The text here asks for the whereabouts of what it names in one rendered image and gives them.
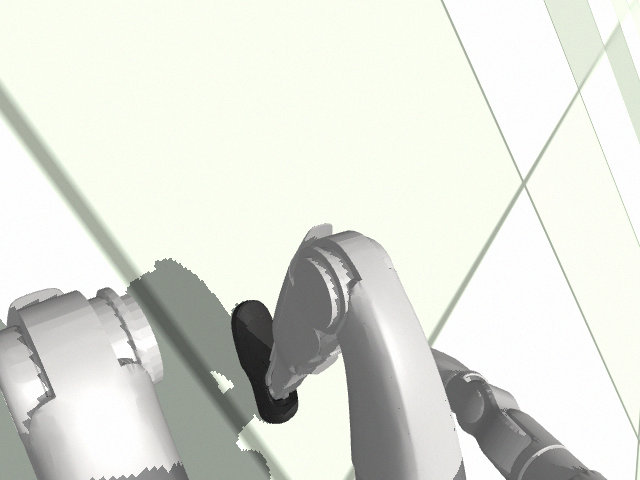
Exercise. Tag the right robot foot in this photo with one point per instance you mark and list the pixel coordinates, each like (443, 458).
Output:
(252, 333)

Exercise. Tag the right robot hand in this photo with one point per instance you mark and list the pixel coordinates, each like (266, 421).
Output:
(447, 366)

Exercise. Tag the right robot arm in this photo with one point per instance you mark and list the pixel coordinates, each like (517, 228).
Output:
(516, 444)

